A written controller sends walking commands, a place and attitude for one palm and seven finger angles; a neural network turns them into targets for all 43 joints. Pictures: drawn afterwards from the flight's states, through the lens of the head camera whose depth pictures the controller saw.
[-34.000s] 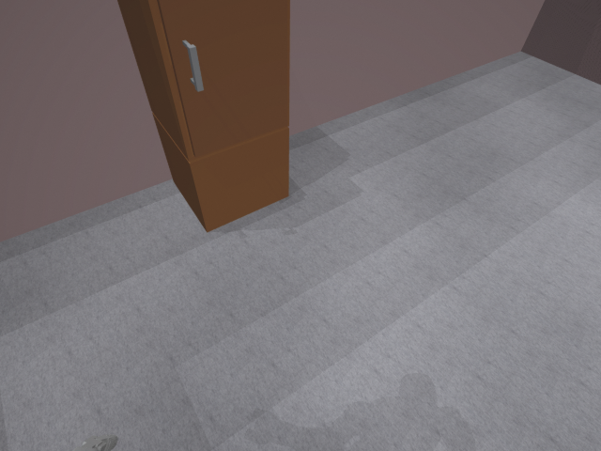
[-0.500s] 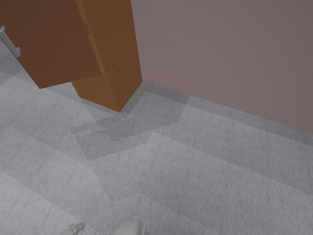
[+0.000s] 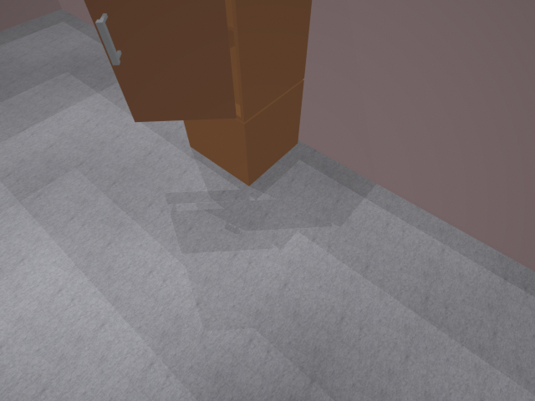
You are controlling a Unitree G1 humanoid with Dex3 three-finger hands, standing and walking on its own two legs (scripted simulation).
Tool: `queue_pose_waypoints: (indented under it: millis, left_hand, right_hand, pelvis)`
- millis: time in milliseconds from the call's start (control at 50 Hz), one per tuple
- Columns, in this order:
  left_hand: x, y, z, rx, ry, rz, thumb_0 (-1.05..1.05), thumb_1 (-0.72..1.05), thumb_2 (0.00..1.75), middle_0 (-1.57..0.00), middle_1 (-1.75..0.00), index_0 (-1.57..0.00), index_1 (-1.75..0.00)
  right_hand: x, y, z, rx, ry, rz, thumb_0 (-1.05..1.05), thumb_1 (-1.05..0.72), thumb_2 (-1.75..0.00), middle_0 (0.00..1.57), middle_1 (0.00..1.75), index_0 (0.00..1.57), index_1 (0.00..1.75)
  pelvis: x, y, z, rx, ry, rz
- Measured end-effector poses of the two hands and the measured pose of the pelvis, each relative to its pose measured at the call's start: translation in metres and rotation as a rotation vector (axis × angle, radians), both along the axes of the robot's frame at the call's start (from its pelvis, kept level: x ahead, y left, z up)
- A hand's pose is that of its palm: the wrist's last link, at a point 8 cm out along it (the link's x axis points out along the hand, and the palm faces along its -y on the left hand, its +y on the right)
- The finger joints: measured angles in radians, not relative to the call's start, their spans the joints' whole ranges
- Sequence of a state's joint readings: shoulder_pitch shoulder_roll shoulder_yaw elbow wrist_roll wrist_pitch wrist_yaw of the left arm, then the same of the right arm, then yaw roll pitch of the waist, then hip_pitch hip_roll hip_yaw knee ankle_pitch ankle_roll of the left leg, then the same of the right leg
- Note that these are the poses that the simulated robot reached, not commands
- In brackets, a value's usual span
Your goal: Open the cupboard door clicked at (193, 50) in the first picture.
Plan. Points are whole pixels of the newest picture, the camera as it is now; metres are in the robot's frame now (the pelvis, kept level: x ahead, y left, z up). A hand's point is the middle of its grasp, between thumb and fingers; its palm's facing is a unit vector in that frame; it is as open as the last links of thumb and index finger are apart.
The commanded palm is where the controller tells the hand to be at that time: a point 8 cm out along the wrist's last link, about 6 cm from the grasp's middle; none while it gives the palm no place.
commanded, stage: take the last steps up to it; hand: left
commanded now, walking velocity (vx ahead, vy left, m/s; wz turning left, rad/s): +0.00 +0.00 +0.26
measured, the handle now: (110, 39) +1.02 +0.53 -0.01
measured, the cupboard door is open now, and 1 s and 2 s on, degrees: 44 44 44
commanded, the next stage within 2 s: come to a stop and stand still in 1.54 s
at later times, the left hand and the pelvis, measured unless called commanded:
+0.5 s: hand out of the picture -0.05 +0.22 -0.18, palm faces +0.26 -0.95 -0.19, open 7.4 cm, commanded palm none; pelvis +0.04 +0.04 -0.01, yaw +10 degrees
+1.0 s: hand (146, 304) +0.29 +0.26 -0.15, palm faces +0.17 -0.96 -0.20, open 7.4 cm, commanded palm none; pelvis +0.20 +0.07 +0.00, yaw +11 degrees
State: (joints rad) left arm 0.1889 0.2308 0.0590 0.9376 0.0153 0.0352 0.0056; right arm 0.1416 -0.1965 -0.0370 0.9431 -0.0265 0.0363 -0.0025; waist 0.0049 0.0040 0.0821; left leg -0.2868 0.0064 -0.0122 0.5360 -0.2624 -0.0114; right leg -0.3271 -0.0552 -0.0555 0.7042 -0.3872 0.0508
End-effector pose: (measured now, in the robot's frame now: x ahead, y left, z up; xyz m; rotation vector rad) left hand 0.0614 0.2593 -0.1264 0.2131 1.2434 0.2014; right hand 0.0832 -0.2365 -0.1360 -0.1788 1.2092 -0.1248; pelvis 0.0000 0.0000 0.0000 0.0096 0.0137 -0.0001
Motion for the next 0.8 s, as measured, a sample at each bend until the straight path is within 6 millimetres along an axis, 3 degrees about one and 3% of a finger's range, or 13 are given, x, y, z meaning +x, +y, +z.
queue_pose_waypoints:
  millis: [80, 260, 340, 440, 500, 540, 600, 700, 800]
  left_hand:
    - [-0.006, -0.017, 0.003, 0.018, -0.024, 0.009, 0.01, 0.9, 0.89, -0.2, -0.3, -0.19, -0.3]
    - [-0.046, -0.041, 0.007, -0.048, 0.022, 0.112, 0.01, 0.91, 0.89, -0.2, -0.3, -0.2, -0.3]
    - [-0.075, -0.034, 0.002, -0.073, 0.073, 0.187, 0.01, 0.91, 0.89, -0.2, -0.3, -0.2, -0.3]
    - [-0.113, -0.013, -0.011, -0.105, 0.188, 0.273, 0.01, 0.91, 0.89, -0.2, -0.3, -0.2, -0.3]
    - [-0.122, 0.006, -0.024, -0.118, 0.257, 0.294, 0.01, 0.9, 0.89, -0.2, -0.3, -0.2, -0.3]
    - [-0.111, 0.02, -0.024, -0.11, 0.269, 0.284, 0.01, 0.91, 0.89, -0.2, -0.3, -0.2, -0.3]
    - [-0.072, 0.038, -0.018, -0.095, 0.209, 0.262, 0.01, 0.91, 0.89, -0.2, -0.3, -0.19, -0.3]
    - [0.016, 0.057, -0.004, -0.073, 0.045, 0.208, 0.01, 0.91, 0.89, -0.2, -0.3, -0.19, -0.3]
    - [0.109, 0.061, 0.005, -0.058, -0.073, 0.129, 0.01, 0.91, 0.89, -0.2, -0.3, -0.19, -0.3]
  right_hand:
    - [-0.006, -0.013, -0.014, 0.03, 0.037, -0.005, 0.0, -0.9, -0.9, 0.2, 0.3, 0.21, 0.3]
    - [0.002, -0.02, 0.005, 0.011, 0.101, 0.054, 0.0, -0.91, -0.9, 0.2, 0.3, 0.2, 0.3]
    - [0.027, -0.006, 0.012, -0.002, 0.098, 0.12, 0.01, -0.91, -0.9, 0.2, 0.3, 0.2, 0.3]
    - [0.078, 0.031, 0.018, -0.017, 0.021, 0.203, 0.01, -0.91, -0.9, 0.2, 0.3, 0.2, 0.3]
    - [0.102, 0.053, 0.013, -0.035, -0.059, 0.223, 0.0, -0.91, -0.9, 0.2, 0.3, 0.2, 0.3]
    - [0.104, 0.064, 0.013, -0.038, -0.069, 0.217, 0.0, -0.91, -0.9, 0.2, 0.3, 0.2, 0.3]
    - [0.093, 0.077, 0.013, -0.028, -0.025, 0.2, 0.0, -0.91, -0.9, 0.2, 0.3, 0.2, 0.3]
    - [0.064, 0.086, 0.007, -0.002, 0.112, 0.154, 0.0, -0.92, -0.9, 0.2, 0.3, 0.2, 0.3]
    - [0.038, 0.088, -0.003, 0.03, 0.25, 0.088, 0.0, -0.91, -0.9, 0.2, 0.3, 0.21, 0.3]
  pelvis:
    - [0.0, -0.013, -0.005, 0.008, -0.011, 0.033]
    - [0.01, -0.015, 0.012, 0.03, -0.008, 0.102]
    - [0.018, -0.005, 0.013, 0.029, -0.004, 0.139]
    - [0.034, 0.022, 0.007, 0.02, -0.001, 0.17]
    - [0.044, 0.042, -0.006, 0.001, -0.003, 0.178]
    - [0.052, 0.05, -0.005, 0.005, -0.005, 0.173]
    - [0.065, 0.059, 0.002, 0.006, -0.006, 0.178]
    - [0.093, 0.071, 0.009, 0.011, -0.01, 0.181]
    - [0.128, 0.074, 0.007, 0.027, -0.015, 0.172]
